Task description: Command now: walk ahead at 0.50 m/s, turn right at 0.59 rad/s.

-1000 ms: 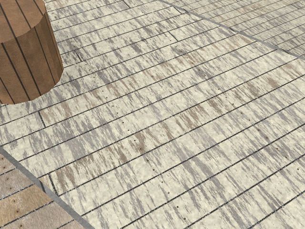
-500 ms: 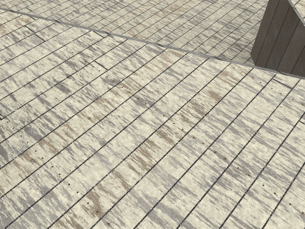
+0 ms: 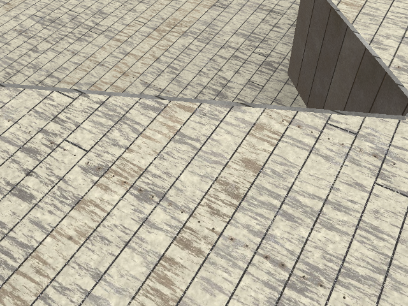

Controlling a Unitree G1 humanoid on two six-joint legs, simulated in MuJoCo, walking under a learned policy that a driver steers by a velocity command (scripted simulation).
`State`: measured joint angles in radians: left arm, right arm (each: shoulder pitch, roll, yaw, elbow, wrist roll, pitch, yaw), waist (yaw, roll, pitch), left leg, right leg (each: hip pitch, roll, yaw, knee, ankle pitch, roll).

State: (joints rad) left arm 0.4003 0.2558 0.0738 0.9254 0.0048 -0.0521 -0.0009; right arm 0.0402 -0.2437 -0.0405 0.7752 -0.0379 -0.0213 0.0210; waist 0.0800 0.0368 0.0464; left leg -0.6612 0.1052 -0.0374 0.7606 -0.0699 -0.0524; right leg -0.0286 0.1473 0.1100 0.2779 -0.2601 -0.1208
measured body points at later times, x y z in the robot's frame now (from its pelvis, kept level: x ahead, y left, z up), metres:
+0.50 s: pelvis +0.27 +0.03 +0.00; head +0.29 +0.03 +0.45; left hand +0.48 +0.23 -0.11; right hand +0.20 -0.22 -0.13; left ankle +0.23 +0.14 -0.74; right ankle +0.36 -0.13 -0.70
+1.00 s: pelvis +0.51 -0.06 +0.00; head +0.52 -0.07 +0.45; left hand +0.52 +0.20 -0.13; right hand +0.60 -0.32 -0.13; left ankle +0.66 +0.07 -0.68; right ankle +0.42 -0.12 -0.74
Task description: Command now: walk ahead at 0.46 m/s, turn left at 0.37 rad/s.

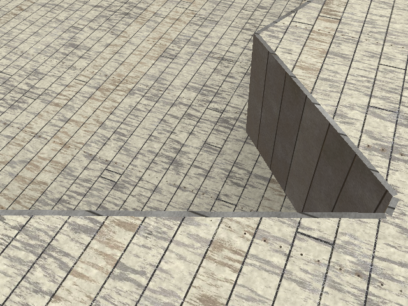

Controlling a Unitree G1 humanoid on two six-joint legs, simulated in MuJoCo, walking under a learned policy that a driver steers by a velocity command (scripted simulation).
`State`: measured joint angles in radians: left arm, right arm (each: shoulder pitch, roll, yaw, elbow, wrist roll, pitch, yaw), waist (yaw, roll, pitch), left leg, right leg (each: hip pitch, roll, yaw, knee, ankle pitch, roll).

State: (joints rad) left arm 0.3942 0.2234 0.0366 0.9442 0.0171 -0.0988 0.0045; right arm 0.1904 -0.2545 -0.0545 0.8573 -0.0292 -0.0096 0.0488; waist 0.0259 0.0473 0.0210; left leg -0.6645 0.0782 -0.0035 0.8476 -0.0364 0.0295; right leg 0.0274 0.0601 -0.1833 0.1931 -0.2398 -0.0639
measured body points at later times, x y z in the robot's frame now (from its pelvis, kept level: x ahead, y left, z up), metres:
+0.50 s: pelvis +0.15 +0.02 -0.01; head +0.17 +0.02 +0.44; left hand +0.17 +0.26 -0.16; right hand +0.23 -0.20 -0.16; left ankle +0.20 +0.10 -0.74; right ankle +0.19 -0.11 -0.74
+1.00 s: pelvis +0.19 -0.01 +0.00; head +0.19 -0.01 +0.45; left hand +0.15 +0.21 -0.16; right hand +0.18 -0.23 -0.16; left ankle +0.20 +0.10 -0.74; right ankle +0.20 -0.11 -0.74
